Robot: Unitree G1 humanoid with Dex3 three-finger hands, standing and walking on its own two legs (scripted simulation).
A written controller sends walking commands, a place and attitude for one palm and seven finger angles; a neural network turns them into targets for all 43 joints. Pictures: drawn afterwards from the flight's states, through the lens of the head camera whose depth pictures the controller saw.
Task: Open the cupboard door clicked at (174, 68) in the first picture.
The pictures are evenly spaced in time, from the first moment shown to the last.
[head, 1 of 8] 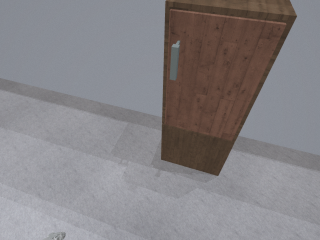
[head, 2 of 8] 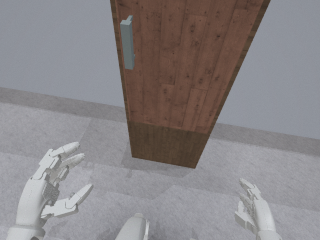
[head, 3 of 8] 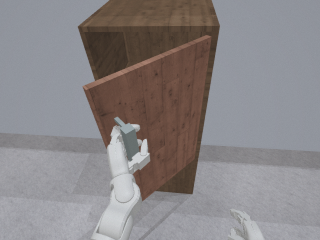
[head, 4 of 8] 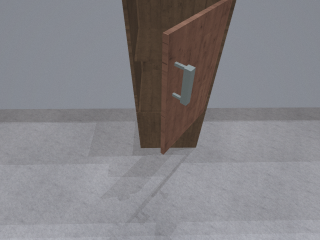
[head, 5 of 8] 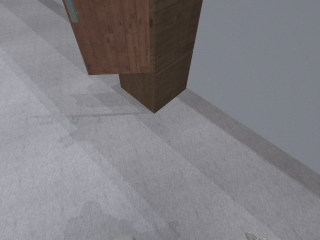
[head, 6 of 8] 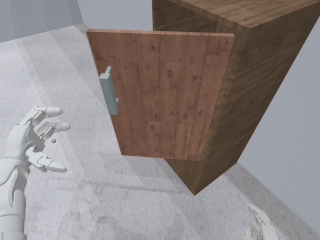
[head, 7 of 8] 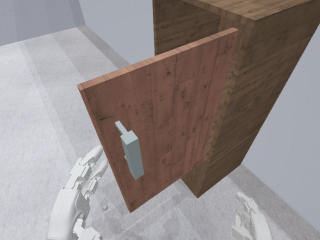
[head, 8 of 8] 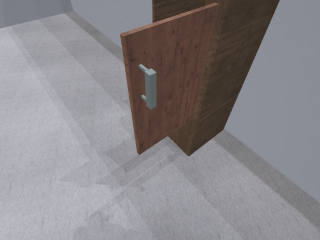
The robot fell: no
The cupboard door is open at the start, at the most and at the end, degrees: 0 92 90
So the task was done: yes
